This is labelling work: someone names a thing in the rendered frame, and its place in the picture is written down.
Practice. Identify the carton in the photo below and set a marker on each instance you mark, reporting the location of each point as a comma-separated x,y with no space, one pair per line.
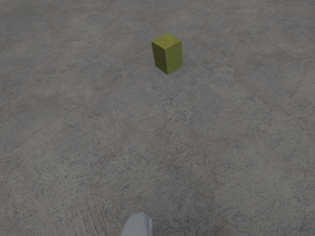
167,51

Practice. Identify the left robot thigh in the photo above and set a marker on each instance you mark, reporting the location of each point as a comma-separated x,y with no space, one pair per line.
138,224

